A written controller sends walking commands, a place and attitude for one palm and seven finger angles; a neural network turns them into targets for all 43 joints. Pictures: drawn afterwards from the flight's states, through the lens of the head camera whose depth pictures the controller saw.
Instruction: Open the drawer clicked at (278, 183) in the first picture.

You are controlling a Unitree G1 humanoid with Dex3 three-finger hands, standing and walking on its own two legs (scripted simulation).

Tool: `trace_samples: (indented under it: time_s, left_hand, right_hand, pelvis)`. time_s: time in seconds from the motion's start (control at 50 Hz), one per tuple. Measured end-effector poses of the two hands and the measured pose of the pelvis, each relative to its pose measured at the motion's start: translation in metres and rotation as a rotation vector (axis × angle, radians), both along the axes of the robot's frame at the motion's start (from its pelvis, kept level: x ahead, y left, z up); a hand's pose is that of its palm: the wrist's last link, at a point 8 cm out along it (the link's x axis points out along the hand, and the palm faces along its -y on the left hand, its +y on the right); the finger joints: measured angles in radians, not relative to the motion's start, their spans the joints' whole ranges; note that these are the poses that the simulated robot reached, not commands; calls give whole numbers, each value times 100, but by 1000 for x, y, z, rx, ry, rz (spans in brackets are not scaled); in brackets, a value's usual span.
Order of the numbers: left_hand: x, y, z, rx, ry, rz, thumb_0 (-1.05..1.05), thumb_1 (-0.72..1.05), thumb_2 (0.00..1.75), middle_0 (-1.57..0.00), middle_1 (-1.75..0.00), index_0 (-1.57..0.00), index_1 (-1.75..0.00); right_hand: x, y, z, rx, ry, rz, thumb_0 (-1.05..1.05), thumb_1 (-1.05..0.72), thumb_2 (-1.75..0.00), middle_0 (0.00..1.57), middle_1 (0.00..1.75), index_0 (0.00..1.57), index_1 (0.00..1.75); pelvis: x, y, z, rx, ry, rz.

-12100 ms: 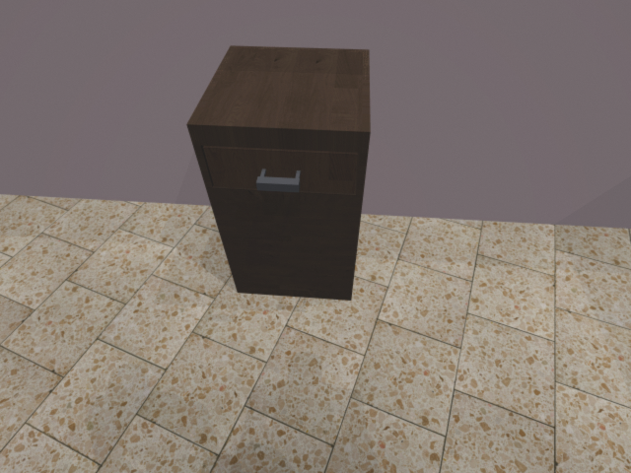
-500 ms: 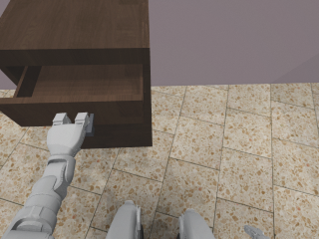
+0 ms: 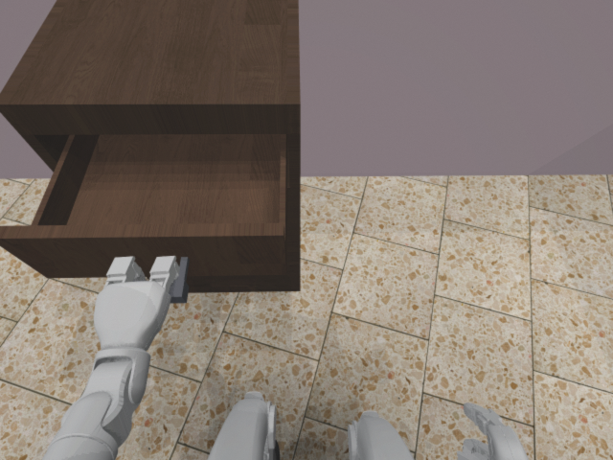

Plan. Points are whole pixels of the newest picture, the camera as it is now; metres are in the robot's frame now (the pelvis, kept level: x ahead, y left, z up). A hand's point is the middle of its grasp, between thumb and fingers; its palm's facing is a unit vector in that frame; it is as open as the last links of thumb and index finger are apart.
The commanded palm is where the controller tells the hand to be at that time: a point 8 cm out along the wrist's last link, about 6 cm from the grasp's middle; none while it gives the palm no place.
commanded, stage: pull the drawer open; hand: left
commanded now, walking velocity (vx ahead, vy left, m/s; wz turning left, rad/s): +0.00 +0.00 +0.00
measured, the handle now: (150, 277) +0.36 +0.25 -0.05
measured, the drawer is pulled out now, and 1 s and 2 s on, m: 0.18 0.30 0.30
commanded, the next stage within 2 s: open the thumb to release the handle in 1.12 s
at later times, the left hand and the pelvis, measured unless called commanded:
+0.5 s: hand (141, 371) +0.23 +0.24 -0.07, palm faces -0.04 -0.05 -1.00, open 5.8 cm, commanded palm +0.21 +0.23 -0.01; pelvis +0.00 +0.00 +0.00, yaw +1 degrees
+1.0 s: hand (134, 409) +0.19 +0.23 -0.06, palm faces -0.08 -0.07 -0.99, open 5.9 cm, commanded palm +0.16 +0.22 -0.01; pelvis +0.00 -0.01 -0.01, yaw +1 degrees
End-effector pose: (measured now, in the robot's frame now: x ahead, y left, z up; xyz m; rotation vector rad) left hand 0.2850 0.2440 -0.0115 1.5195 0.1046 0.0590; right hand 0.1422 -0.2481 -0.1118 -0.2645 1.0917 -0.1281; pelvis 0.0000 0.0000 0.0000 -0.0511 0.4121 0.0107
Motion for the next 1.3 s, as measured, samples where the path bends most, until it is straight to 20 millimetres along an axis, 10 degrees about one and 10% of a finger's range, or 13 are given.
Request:
trace_samples:
  time_s: [0.94,1.3]
  left_hand:
    - [-112,-11,4,-12,56,59,3,67,76,-28,-134,-41,-135]
    - [-113,-9,4,-9,64,32,2,66,74,-30,-135,-41,-134]
  right_hand:
    - [53,9,1,32,-158,125,1,-90,-90,20,30,20,30]
    - [70,14,-4,48,-178,152,1,-90,-90,20,30,20,30]
  pelvis:
    - [1,-13,-11,15,-20,11]
    - [8,-15,-17,20,5,7]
